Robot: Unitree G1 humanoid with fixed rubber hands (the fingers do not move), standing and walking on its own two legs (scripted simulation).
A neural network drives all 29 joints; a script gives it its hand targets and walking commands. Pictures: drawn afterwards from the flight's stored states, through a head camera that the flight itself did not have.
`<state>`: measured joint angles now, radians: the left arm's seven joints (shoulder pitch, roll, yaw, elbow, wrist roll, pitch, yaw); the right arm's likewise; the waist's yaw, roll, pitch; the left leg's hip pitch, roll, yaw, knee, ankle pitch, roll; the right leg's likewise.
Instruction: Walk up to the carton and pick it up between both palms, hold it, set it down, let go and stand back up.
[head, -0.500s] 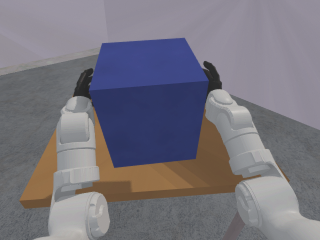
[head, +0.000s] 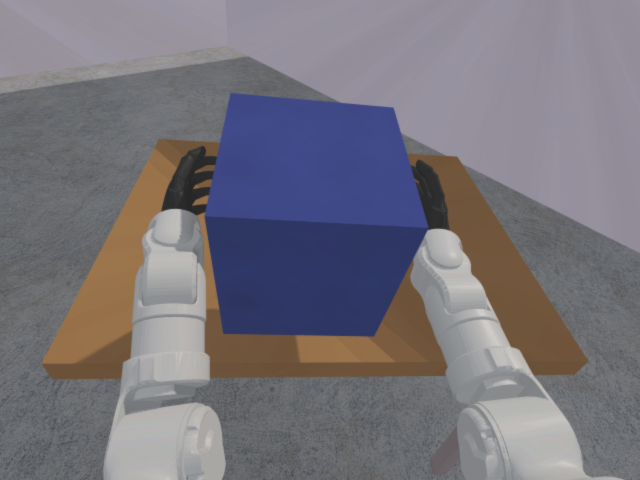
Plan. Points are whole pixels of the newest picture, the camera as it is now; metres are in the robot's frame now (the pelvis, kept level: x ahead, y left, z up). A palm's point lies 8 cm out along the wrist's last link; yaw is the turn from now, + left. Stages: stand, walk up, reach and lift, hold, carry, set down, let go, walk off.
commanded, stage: set down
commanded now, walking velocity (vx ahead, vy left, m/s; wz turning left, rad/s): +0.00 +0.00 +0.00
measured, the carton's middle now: (306, 222) +0.41 +0.02 +0.14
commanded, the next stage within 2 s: none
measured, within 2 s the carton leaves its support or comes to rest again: neither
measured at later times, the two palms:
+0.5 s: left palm (184, 227) +0.39 +0.17 +0.15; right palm (418, 232) +0.39 -0.13 +0.15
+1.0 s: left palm (188, 241) +0.39 +0.18 +0.12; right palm (412, 243) +0.39 -0.13 +0.13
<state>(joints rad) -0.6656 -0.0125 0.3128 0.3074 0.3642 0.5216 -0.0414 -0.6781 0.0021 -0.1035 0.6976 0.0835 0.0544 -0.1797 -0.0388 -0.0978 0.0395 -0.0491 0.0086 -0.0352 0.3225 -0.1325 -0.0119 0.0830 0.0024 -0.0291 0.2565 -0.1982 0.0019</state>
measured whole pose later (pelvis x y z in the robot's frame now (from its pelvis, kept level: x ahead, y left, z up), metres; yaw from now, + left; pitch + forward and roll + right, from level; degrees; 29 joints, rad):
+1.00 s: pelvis +0.01 +0.00 +0.00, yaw -2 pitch -4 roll +0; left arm -0.67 -0.02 0.40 0.59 0.36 0.30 -0.04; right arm -0.69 0.06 -0.26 0.86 -0.10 -0.06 -0.15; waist 0.02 -0.07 0.02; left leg -0.09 0.02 0.02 0.28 -0.11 -0.01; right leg 0.01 0.00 -0.02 0.24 -0.18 0.00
